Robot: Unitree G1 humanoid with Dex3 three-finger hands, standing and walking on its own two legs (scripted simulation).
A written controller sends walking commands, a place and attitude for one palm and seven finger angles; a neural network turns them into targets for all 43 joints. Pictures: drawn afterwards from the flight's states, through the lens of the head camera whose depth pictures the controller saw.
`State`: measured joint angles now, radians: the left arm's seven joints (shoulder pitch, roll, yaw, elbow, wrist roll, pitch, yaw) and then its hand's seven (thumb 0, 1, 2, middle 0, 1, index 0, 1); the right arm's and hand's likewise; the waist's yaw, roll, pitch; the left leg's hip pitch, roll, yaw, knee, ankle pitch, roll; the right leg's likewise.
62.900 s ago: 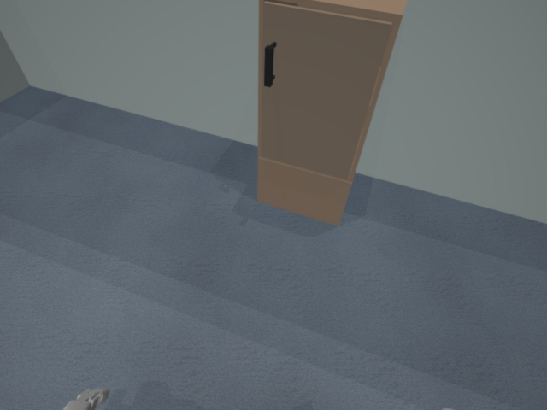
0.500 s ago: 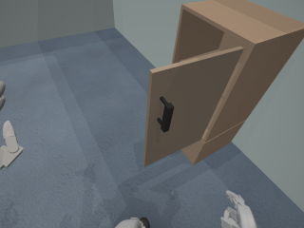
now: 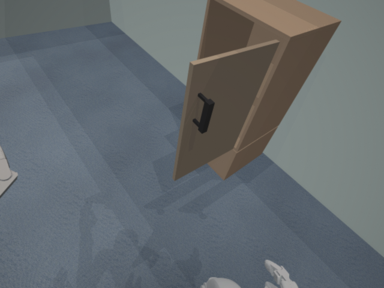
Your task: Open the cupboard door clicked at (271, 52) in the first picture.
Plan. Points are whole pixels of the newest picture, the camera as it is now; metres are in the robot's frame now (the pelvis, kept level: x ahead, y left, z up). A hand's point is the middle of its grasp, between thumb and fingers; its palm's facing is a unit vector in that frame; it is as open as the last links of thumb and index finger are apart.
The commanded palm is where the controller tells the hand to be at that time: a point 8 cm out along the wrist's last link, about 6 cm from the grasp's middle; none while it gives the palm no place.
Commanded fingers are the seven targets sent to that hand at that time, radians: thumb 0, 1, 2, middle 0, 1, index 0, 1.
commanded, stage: stop stepping back and stand still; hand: left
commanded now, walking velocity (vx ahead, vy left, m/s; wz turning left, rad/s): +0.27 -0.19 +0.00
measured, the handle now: (201, 113) +0.63 -0.03 -0.03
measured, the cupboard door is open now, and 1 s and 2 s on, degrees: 87 87 87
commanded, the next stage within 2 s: none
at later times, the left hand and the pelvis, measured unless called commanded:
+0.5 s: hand (84, 190) +0.23 +0.19 +0.14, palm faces +0.33 -0.81 -0.49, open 7.4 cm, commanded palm +0.18 +0.24 +0.17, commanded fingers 0.00 0.90 0.90 -0.20 -0.30 -0.20 -0.30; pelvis +0.02 -0.05 -0.01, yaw -5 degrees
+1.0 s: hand (136, 163) +0.29 +0.12 +0.15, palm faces +0.34 -0.72 -0.61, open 7.4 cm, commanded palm +0.24 +0.16 +0.17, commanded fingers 0.00 0.90 0.90 -0.20 -0.30 -0.20 -0.30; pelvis +0.09 -0.13 +0.00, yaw -3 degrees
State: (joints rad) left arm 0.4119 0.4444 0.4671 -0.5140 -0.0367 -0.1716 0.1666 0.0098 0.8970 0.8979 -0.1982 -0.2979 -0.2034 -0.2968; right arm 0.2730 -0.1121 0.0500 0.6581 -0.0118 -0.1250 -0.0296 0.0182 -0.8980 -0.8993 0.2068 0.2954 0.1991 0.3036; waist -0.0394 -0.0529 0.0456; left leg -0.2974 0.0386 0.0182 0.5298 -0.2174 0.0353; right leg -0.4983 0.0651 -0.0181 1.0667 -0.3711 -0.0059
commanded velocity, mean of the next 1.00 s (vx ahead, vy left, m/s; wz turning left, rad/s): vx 0.03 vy -0.02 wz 0.00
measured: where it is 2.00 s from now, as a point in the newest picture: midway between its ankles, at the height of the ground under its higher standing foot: outside the picture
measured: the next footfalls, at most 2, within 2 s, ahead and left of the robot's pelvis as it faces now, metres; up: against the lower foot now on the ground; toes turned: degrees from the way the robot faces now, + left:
right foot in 0.36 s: -0.03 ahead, -0.07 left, +0.00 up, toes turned -9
left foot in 0.64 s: +0.11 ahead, +0.08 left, +0.00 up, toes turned -1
